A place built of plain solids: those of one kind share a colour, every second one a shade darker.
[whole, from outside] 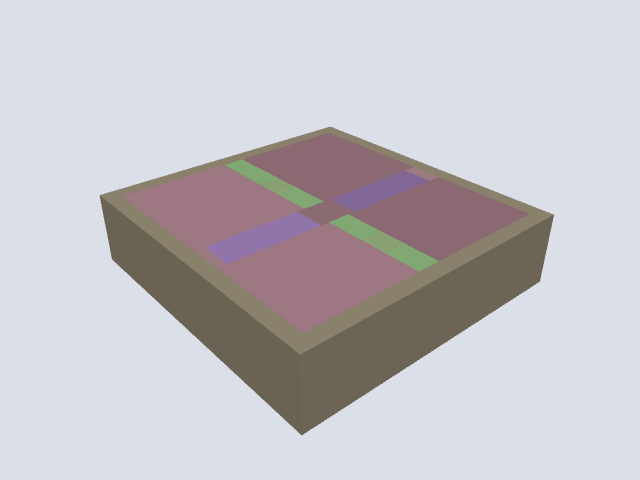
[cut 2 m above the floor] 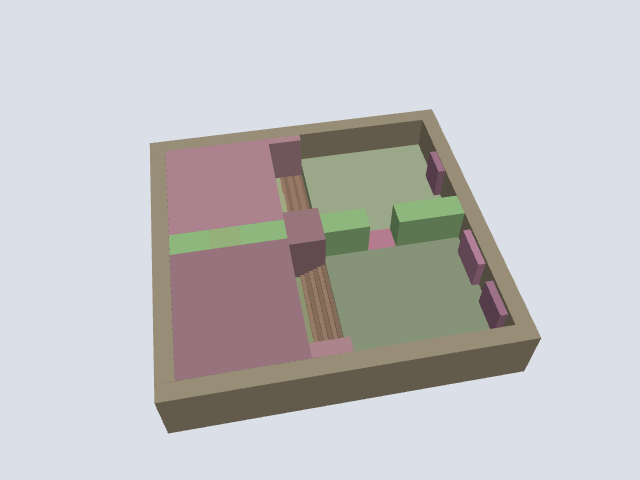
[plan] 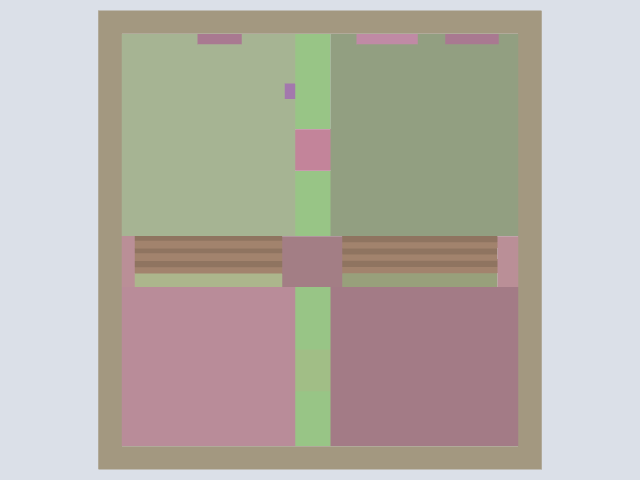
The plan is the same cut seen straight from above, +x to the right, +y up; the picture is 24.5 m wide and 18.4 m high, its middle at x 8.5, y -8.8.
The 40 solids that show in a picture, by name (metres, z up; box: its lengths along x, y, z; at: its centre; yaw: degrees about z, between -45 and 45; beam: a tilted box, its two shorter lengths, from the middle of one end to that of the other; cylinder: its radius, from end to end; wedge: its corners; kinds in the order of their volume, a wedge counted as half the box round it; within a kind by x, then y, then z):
{
 "wall_out_1": {"box": [0.9, 17.6, 4.18], "at": [0.45, -8.8, 0.91]},
 "wall_out_2": {"box": [15.2, 0.9, 4.18], "at": [8.5, -17.15, 0.91]},
 "wall_out_3": {"box": [15.2, 0.9, 4.18], "at": [8.5, -0.45, 0.91]},
 "wall_out_4": {"box": [0.9, 17.6, 4.18], "at": [16.55, -8.8, 0.91]},
 "ceil_1": {"box": [6.65, 6.1, 1.18], "at": [4.22, -13.65, 2.41]},
 "ceil_2": {"box": [6.65, 7.75, 0.3], "at": [4.22, -4.78, 2.85]},
 "ceil_3": {"box": [7.2, 6.1, 1.18], "at": [12.5, -13.65, 2.41]},
 "ceil_4": {"box": [7.2, 7.75, 0.3], "at": [12.5, -4.78, 2.85]},
 "floor_1": {"box": [6.65, 7.75, 1.18], "at": [4.22, -4.77, -0.59]},
 "floor_2": {"box": [7.2, 7.75, 1.18], "at": [12.5, -4.77, -0.59]},
 "wall_column_1": {"box": [1.35, 2.1, 4.18], "at": [8.22, -15.65, 0.91]},
 "wall_column_2": {"box": [1.35, 2.4, 4.18], "at": [8.22, -11.8, 0.91]},
 "wall_column_3": {"box": [1.35, 2.5, 4.18], "at": [8.22, -7.4, 0.91]},
 "wall_column_4": {"box": [1.35, 3.65, 4.18], "at": [8.22, -2.73, 0.91]},
 "wall_row_1": {"box": [0.5, 1.95, 4.18], "at": [1.15, -9.62, 0.91]},
 "wall_row_2": {"box": [2.3, 1.95, 4.18], "at": [8.2, -9.62, 0.91]},
 "wall_row_3": {"box": [0.8, 1.95, 4.18], "at": [15.7, -9.62, 0.91]},
 "ceil_pass_1": {"box": [5.65, 1.95, 0.75], "at": [4.22, -9.62, 2.62]},
 "ceil_pass_2": {"box": [5.95, 1.95, 0.75], "at": [12.32, -9.62, 2.62]},
 "floor_stair_1": {"box": [5.65, 0.3, 0.3], "at": [4.22, -9.93, -1.03]},
 "floor_stair_2": {"box": [5.65, 0.3, 0.3], "at": [4.22, -9.7, -1.03]},
 "floor_stair_3": {"box": [5.65, 0.3, 0.3], "at": [4.22, -9.46, -1.03]},
 "floor_stair_4": {"box": [5.65, 0.3, 0.3], "at": [4.22, -9.22, -1.03]},
 "floor_stair_5": {"box": [5.65, 0.3, 0.3], "at": [4.22, -8.98, -1.03]},
 "floor_stair_6": {"box": [5.65, 0.3, 0.3], "at": [4.22, -8.74, -1.03]},
 "floor_stair_7": {"box": [5.95, 0.3, 0.43], "at": [12.32, -9.92, -0.97]},
 "floor_stair_8": {"box": [5.95, 0.3, 0.55], "at": [12.32, -9.69, -0.91]},
 "floor_stair_9": {"box": [5.95, 0.3, 0.68], "at": [12.32, -9.45, -0.84]},
 "floor_stair_10": {"box": [5.95, 0.3, 0.8], "at": [12.32, -9.21, -0.78]},
 "floor_stair_11": {"box": [5.95, 0.3, 0.93], "at": [12.32, -8.98, -0.72]},
 "floor_stair_12": {"box": [5.95, 0.3, 1.06], "at": [12.32, -8.74, -0.65]},
 "wall_lintel_1": {"box": [1.35, 1.6, 1.78], "at": [8.22, -13.8, 2.11]},
 "wall_lintel_2": {"box": [1.35, 1.6, 0.9], "at": [8.22, -5.35, 2.55]},
 "rack_1": {"box": [1.7, 0.4, 1.96], "at": [4.65, -1.1, 0.98]},
 "rack_2": {"box": [2.35, 0.4, 1.8], "at": [11.07, -1.1, 0.9]},
 "rack_3": {"box": [2.05, 0.4, 1.75], "at": [14.32, -1.1, 0.88]},
 "floor_door_1": {"box": [1.35, 1.6, 1.18], "at": [8.22, -5.35, -0.59]},
 "floor_land_1": {"box": [5.65, 0.58, 0.3], "at": [4.22, -10.31, -1.03]},
 "floor_land_2": {"box": [5.95, 0.59, 0.3], "at": [12.32, -10.31, -1.03]},
 "cases_1": {"box": [0.4, 0.6, 0.78], "at": [7.35, -3.1, 0.39]}
}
